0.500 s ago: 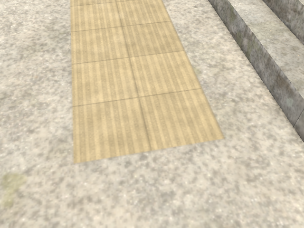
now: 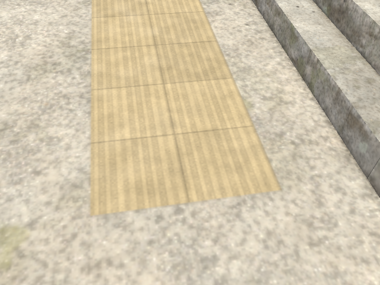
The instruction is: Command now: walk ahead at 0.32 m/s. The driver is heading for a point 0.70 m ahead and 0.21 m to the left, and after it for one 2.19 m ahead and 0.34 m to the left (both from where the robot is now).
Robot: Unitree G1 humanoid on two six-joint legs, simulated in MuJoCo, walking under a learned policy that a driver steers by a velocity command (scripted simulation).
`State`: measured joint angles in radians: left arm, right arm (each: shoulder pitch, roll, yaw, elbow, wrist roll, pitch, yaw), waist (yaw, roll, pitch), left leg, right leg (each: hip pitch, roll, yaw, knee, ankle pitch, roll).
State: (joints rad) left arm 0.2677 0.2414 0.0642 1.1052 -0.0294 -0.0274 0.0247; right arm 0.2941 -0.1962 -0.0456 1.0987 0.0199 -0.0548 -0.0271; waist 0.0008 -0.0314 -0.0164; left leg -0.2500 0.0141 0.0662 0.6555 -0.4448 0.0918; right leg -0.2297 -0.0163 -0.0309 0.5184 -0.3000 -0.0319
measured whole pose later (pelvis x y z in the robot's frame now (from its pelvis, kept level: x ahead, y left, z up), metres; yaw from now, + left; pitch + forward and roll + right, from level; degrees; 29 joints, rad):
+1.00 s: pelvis +0.51 +0.03 -0.02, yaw +17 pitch +2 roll -2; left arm 0.32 0.26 0.08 1.02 -0.01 -0.06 0.02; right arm 0.05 -0.23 -0.07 0.78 0.03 -0.04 0.06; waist 0.05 0.01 0.03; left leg -0.58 0.06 0.08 0.64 -0.12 0.12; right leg 0.11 -0.06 -0.32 0.36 -0.45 0.06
